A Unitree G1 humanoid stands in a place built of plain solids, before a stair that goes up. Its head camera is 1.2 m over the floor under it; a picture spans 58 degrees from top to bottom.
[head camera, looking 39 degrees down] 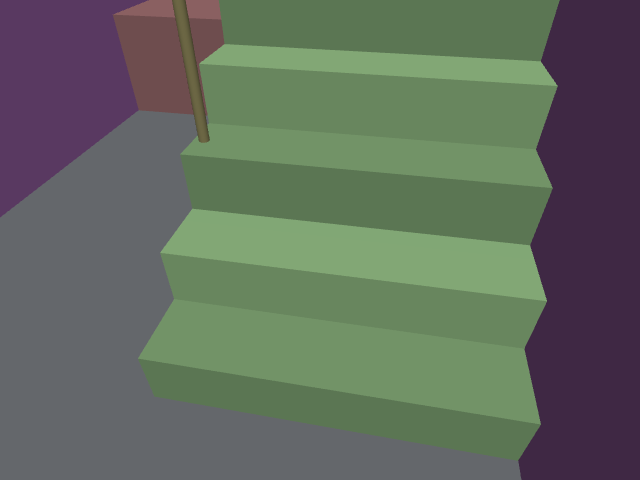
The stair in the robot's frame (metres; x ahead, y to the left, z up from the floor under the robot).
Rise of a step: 0.20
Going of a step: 0.23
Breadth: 1.06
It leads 11 degrees to the right of straight ahead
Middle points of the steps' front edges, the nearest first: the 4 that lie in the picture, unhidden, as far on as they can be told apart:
0.63 -0.02 0.19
0.85 -0.06 0.39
1.08 -0.10 0.58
1.30 -0.14 0.78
